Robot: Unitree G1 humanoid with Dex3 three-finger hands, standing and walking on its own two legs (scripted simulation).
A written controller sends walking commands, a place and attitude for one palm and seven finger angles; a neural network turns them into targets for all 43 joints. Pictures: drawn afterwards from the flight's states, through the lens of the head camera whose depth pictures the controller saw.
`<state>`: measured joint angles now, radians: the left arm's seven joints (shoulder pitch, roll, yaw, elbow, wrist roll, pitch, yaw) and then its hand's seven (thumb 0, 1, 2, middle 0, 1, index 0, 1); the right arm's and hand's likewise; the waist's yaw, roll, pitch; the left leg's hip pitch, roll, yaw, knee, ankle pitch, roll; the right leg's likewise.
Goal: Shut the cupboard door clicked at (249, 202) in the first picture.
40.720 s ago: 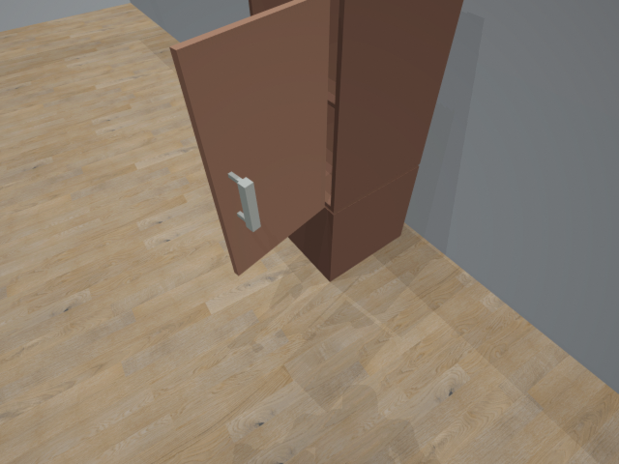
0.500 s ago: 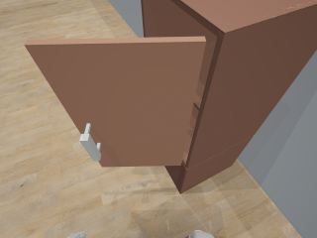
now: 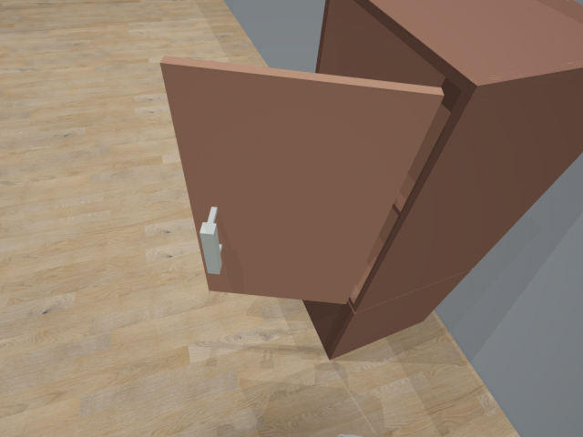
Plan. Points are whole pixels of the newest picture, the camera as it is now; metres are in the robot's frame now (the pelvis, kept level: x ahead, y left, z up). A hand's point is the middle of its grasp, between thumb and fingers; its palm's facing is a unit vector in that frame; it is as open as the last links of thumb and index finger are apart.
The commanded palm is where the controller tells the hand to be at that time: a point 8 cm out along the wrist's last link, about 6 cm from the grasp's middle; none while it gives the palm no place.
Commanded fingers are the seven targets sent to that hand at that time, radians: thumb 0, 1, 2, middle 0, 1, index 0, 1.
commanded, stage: come to a stop and stand still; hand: left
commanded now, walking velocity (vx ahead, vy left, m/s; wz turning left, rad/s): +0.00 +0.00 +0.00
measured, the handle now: (214, 240) +0.45 +0.17 -0.08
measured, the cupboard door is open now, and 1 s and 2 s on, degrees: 64 64 64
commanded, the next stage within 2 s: look again from close up in 0.74 s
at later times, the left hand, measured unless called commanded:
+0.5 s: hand out of the picture -0.06 +0.16 -0.18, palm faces -0.01 -0.99 -0.14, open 7.4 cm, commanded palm none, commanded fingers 0.00 0.90 0.90 -0.20 -0.30 -0.20 -0.30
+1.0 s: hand out of the picture -0.11 +0.16 -0.18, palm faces +0.02 -0.99 -0.16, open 7.4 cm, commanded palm none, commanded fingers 0.00 0.90 0.90 -0.20 -0.30 -0.20 -0.30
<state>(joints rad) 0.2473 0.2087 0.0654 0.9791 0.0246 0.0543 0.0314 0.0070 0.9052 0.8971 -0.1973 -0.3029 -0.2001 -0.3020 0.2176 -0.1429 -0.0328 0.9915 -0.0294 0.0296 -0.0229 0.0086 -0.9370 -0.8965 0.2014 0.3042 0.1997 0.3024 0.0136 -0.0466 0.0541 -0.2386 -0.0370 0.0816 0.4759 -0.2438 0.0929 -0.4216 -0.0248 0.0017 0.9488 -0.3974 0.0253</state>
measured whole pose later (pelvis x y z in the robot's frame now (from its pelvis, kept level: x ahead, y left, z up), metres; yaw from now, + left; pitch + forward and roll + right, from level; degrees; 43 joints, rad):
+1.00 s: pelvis -0.06 +0.00 -0.01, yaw +0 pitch -1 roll -2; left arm 0.42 0.11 -0.01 1.11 0.02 -0.02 0.04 0.01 0.90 0.90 -0.20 -0.30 -0.20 -0.30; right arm 0.31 -0.15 -0.01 1.07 -0.02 0.01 -0.01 0.02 -0.92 -0.90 0.20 0.30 0.20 0.30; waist -0.02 0.03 0.01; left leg -0.33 -0.03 0.08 0.53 -0.19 0.09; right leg -0.20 -0.01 -0.06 0.52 -0.30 0.00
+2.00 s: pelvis -0.04 -0.03 -0.13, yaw +4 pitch +17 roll -3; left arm 0.56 0.24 0.12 -0.11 -0.30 -0.63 -0.26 0.03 0.90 0.90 -0.55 -0.69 -0.56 -0.69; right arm 0.12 -0.26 -0.01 0.53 0.01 -0.27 -0.01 0.02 -0.90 -0.90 0.20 0.30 0.20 0.30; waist 0.07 0.01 -0.16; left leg -1.11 -0.02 -0.02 1.36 -0.55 0.05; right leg -1.02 0.04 -0.17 1.31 -0.60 -0.10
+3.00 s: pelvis -0.03 +0.00 -0.12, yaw +2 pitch +19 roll -5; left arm 0.38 0.27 0.14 -0.03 -0.29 -0.47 -0.25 0.02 0.90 0.90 -1.29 -1.50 -1.29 -1.50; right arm 0.22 -0.24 0.02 0.50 0.02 -0.15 -0.01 0.02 -0.90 -0.90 0.20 0.30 0.20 0.30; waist 0.00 0.04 -0.19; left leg -1.10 -0.02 0.01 1.30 -0.54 0.09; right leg -1.01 0.05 -0.13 1.23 -0.56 -0.05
